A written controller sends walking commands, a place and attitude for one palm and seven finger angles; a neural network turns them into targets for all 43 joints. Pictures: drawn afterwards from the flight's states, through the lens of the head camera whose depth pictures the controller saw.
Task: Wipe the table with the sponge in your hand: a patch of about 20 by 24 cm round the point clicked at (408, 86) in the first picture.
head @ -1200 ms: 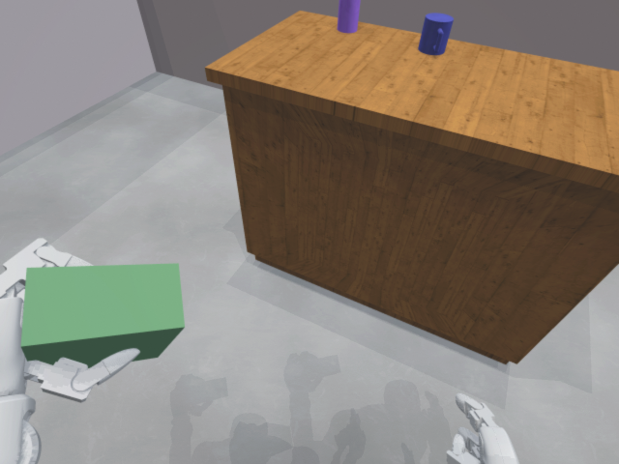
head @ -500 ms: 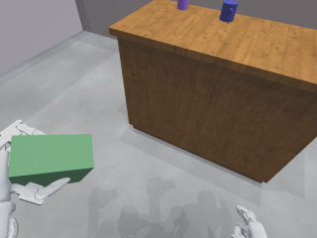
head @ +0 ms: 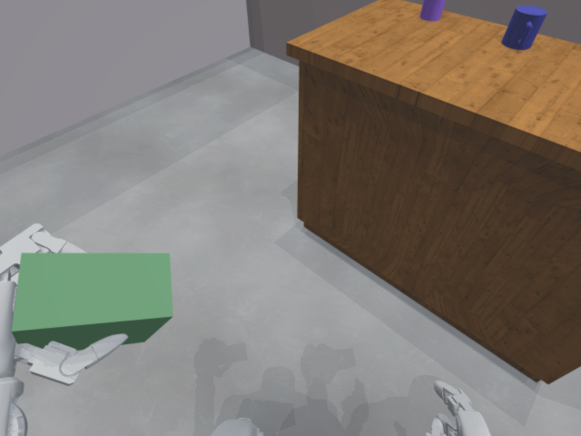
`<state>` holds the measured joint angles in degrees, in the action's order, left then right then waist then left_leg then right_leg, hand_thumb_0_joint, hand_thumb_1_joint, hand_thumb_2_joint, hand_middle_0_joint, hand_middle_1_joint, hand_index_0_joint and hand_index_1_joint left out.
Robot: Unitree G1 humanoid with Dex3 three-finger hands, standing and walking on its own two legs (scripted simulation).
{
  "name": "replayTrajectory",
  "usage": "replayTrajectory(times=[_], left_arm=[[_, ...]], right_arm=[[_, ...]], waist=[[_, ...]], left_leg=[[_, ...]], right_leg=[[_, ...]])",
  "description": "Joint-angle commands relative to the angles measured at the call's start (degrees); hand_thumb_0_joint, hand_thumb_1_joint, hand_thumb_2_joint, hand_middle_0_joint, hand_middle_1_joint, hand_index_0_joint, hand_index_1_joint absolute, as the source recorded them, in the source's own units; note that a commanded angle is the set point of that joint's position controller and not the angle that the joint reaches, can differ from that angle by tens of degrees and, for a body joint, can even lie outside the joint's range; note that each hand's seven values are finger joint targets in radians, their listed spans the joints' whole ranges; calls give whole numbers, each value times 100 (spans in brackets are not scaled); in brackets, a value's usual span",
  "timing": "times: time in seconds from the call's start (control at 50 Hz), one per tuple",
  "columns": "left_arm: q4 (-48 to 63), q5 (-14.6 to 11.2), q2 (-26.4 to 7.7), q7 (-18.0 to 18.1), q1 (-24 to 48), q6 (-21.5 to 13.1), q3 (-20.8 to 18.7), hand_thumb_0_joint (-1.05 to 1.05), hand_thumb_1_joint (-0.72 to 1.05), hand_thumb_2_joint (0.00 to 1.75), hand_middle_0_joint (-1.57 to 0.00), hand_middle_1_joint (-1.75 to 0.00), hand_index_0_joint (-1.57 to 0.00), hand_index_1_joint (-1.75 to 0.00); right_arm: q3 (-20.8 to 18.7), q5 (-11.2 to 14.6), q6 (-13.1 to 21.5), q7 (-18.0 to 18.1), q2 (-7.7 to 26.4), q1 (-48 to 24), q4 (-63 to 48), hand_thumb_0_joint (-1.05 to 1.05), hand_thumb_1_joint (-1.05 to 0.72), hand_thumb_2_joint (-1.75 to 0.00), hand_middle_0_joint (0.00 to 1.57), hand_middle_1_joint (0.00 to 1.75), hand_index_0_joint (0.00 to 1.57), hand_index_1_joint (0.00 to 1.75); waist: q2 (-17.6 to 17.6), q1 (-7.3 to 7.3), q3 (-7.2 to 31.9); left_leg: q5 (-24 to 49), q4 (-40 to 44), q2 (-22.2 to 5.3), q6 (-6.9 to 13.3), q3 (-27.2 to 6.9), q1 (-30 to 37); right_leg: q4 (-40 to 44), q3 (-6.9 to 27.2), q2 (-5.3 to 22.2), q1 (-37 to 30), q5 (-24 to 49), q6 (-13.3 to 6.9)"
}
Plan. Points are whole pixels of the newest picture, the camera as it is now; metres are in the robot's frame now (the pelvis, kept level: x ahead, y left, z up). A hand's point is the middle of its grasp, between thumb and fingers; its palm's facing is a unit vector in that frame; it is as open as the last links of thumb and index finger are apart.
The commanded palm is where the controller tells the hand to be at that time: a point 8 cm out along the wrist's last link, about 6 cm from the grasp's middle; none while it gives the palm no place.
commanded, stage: walk around to get in front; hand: left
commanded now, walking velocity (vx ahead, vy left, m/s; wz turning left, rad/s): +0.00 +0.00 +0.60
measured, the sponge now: (116, 304) +0.22 +0.19 +0.15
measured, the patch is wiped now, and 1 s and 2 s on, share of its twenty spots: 0.00 0.00 0.00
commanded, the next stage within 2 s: none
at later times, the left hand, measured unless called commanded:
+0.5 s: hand out of the picture +0.06 +0.28 +0.18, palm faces +0.60 -0.63 -0.48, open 10.1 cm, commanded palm +0.01 +0.30 +0.18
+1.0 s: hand out of the picture -0.10 +0.26 +0.18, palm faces +0.82 -0.43 -0.37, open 10.1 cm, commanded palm -0.17 +0.26 +0.18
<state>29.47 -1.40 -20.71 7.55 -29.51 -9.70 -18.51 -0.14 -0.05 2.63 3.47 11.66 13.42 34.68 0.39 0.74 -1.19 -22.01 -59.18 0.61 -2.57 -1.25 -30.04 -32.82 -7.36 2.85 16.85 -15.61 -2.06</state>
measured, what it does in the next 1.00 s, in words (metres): walks backwards, turning left: left foot, then right foot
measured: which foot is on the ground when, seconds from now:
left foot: up 0.00-0.16, down 0.18-0.54, up 0.56-0.92, down 0.94-1.00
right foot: down 0.00-0.20, up 0.22-0.50, down 0.52-0.96, up 0.98-1.00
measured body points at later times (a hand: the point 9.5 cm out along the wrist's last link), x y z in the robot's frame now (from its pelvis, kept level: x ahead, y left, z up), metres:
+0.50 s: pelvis -0.05 -0.02 +0.00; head -0.03 -0.01 +0.45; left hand +0.02 +0.31 +0.21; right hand +0.18 -0.14 -0.09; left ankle -0.04 +0.15 -0.73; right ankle -0.02 -0.12 -0.72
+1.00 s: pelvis -0.14 -0.06 -0.01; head -0.13 -0.03 +0.44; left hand -0.15 +0.28 +0.20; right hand +0.16 -0.17 -0.07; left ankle -0.22 +0.03 -0.73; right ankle -0.03 -0.12 -0.72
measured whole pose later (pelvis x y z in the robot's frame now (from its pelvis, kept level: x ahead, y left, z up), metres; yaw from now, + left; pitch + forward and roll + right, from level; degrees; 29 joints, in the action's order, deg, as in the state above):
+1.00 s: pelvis -0.14 -0.06 -0.01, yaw +36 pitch -1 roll +2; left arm 33.3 -2.3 -22.1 9.8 -27.2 -11.2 -21.5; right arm -2.4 -0.8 3.5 4.8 13.6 11.7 31.7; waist -4.7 -0.3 -3.3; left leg -17.2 -32.4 -0.6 -0.2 4.9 -12.4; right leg -43.7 -11.7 8.6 23.6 -21.1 0.8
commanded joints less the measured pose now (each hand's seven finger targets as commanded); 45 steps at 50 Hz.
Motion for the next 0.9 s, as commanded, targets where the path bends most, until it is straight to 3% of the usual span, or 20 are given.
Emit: replayTrajectory(times=[0.0, 0.08, 0.14, 0.16, 0.18, 0.2, 0.22, 0.28, 0.32, 0.46, 0.48, 0.5, 0.52, 0.54, 0.56, 0.6, 0.64, 0.72, 0.82, 0.88], left_arm=[[757, 20, -1104, 198, 481, -299, -869, 0, 10, 130, -120, -160, -120, -160], [1135, 12, -969, 311, 705, -309, -714, 0, 10, 130, -120, -160, -120, -160], [1575, -36, -968, 360, 804, -318, -664, 0, 10, 130, -120, -160, -120, -160], [1834, -76, -976, 362, 897, -360, -644, 0, 10, 130, -120, -160, -120, -160], [2137, -101, -1008, 326, 818, -461, -595, 0, 10, 130, -120, -160, -120, -160], [2041, 22, -1025, 248, 636, -582, -690, 0, 10, 130, -120, -160, -120, -160], [2168, 112, -1126, 157, 771, -593, -707, 0, 10, 130, -120, -160, -120, -160], [2302, 79, -1052, 141, 721, -570, -782, 0, 10, 130, -120, -160, -120, -160], [1863, -64, -863, 122, 40, -456, -779, 0, 10, 130, -120, -160, -120, -160], [1059, -246, -839, 26, 204, -179, -824, 0, 10, 130, -120, -160, -120, -160], [1081, -209, -914, 39, 344, -162, -861, 0, 10, 130, -120, -160, -120, -160], [1051, -158, -958, 50, 551, -136, -788, 0, 10, 130, -120, -160, -120, -160], [931, -72, -1324, 122, 627, -59, -959, 0, 10, 130, -120, -160, -120, -160], [925, -146, -1322, 189, 948, -42, -914, 0, 10, 130, -120, -160, -120, -160], [788, -124, -1011, 177, 978, -49, -617, 0, 10, 130, -120, -160, -120, -160], [593, -46, -1003, 139, 648, -59, -674, 0, 10, 130, -120, -160, -120, -160], [706, -13, -1138, 142, 848, -180, -736, 0, 10, 130, -120, -160, -120, -160], [910, -15, -1234, 240, 1005, -310, -821, 0, 10, 130, -120, -160, -120, -160], [1303, -66, -1112, 394, 460, -351, -959, 0, 10, 130, -120, -160, -120, -160], [1290, -122, -878, 389, 191, -334, -852, 0, 10, 130, -120, -160, -120, -160]], right_arm=[[-98, -45, 283, 219, 422, -731, -1006, 0, -90, -90, 20, 30, 20, 30], [-137, -118, 390, 291, 453, -569, -1018, 0, -90, -90, 20, 30, 20, 30], [-198, -130, 371, 273, 506, -319, -1047, 0, -90, -90, 20, 30, 20, 30], [-238, -108, 385, 264, 652, -301, -1094, 0, -90, -90, 20, 30, 20, 30], [-275, -89, 466, 219, 802, -384, -1176, 0, -90, -90, 20, 30, 20, 30], [-246, -91, 530, 85, 618, -203, -1039, 0, -90, -90, 20, 30, 20, 30], [-215, -141, 556, 8, 628, -328, -962, 0, -90, -90, 20, 30, 20, 30], [-397, 6, 679, -125, 741, -357, -923, 0, -90, -90, 20, 30, 20, 30], [-376, 51, 652, -167, 705, -313, -925, 0, -90, -90, 20, 30, 20, 30], [-241, 42, 473, -124, 640, -517, -953, 0, -90, -90, 20, 30, 20, 30], [-221, 58, 453, -111, 602, -555, -978, 0, -90, -90, 20, 30, 20, 30], [-169, 81, 423, -108, 482, -600, -1008, 0, -90, -90, 20, 30, 20, 30], [-155, 77, 388, -97, 370, -626, -1091, 0, -90, -90, 20, 30, 20, 30], [-172, 49, 450, -35, 516, -697, -1025, 0, -90, -90, 20, 30, 20, 30], [-288, 55, 468, -28, 634, -532, -881, 0, -90, -90, 20, 30, 20, 30], [-131, -8, 335, -12, 407, -793, -901, 0, -90, -90, 20, 30, 20, 30], [-104, -20, 283, 85, 452, -932, -876, 0, -90, -90, 20, 30, 20, 30], [-202, -88, 342, 251, 551, -903, -927, 0, -90, -90, 20, 30, 20, 30], [-251, -108, 389, 213, 533, -640, -1095, 0, -90, -90, 20, 30, 20, 30], [-263, -106, 316, 168, 563, -360, -1089, 0, -90, -90, 20, 30, 20, 30]], waist=[[-973, -111, 370], [-985, -189, 496], [-533, 32, 904], [342, 86, 1066], [1849, 22, 975], [1809, -71, 966], [1764, 15, 780], [1366, -26, 768], [1629, -17, 793], [1060, -117, 627], [860, -161, 684], [55, -174, 742], [-1638, -169, 645], [-1466, -180, 542], [-1505, -66, 593], [-831, -71, 413], [-715, -80, 303], [-767, -187, 271], [-936, -350, 790], [-510, -128, 1035]], left_leg=[[-207, 561, -448, 33, 363, 592], [-340, 2013, -328, 145, 697, 919], [828, 3372, -126, 203, 779, 1850], [2011, 3670, -684, 492, -35, 2240], [4848, 3698, -1901, 1023, -1712, 3004], [5762, 3585, -2346, 1501, -2329, 3152], [5546, 3547, -2288, 1587, -2426, 2858], [4179, 3384, -1501, 1151, -1317, 2409], [3800, 3444, -1253, 1023, -1004, 2026], [2030, 3516, -1199, 981, -1468, 921], [1622, 3322, -1029, 840, -1331, 764], [773, 2623, -696, 582, -1019, 373], [-756, 912, 169, 118, -17, -529], [-1024, -520, 167, 22, -123, -457], [-577, -1163, 21, 6, -388, -197], [-4, -1509, -121, -107, -92, -274], [158, -1318, -176, -164, 157, -163], [44, 133, -312, -47, 490, 380], [-580, 1891, -416, 126, 608, 679], [9, 3135, -226, 190, 689, 1324]], right_leg=[[1226, 526, 1522, 41, 1274, -295], [930, 548, 1673, -546, 1652, -334], [-347, 275, 1408, -581, 2181, 108], [-1476, -36, 968, -146, 1879, 401], [-2580, -90, 243, 1297, -849, 749], [-3136, 425, 155, 1851, -2195, 649], [-3321, 706, 299, 2023, -2102, 638], [-2599, 527, 52, 1431, -1268, 670], [-2149, 354, -163, 910, -991, 719], [-14, 320, -432, -620, -604, 720], [666, 343, -325, -1001, -157, 662], [1484, 918, 336, -1396, 192, 414], [1910, 2712, 1816, -1599, 638, -197], [1818, 2801, 2310, -907, 1451, -409], [1782, 2370, 2160, -544, 901, -234], [1563, 1488, 1617, -460, 1020, -196], [1620, 724, 1448, -370, 1033, -200], [1917, 629, 1534, -400, 139, -308], [1440, 901, 1944, -1269, 965, -569], [670, 601, 1748, -1245, 1390, -242]])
